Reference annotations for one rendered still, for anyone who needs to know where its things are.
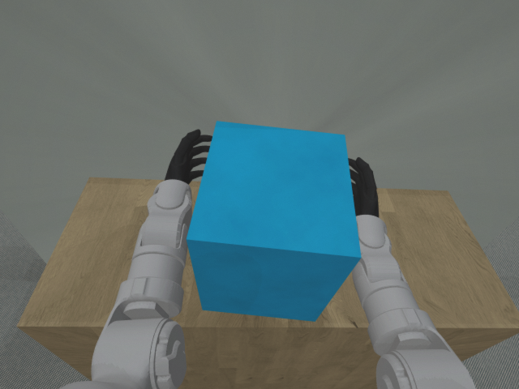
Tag robot left hand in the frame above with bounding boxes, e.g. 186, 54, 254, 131
165, 129, 212, 185

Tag right robot forearm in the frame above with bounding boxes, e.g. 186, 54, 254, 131
352, 215, 476, 389

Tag right robot upper arm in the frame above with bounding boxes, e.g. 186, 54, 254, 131
376, 349, 474, 389

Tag left robot upper arm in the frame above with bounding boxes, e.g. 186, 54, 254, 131
59, 318, 187, 389

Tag pedestal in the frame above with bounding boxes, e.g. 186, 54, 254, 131
17, 177, 519, 389

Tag left robot forearm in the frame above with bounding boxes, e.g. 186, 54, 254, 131
91, 179, 192, 374

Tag robot right hand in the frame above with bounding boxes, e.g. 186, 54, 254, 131
348, 157, 379, 217

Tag carton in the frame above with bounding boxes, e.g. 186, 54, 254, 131
187, 121, 361, 322

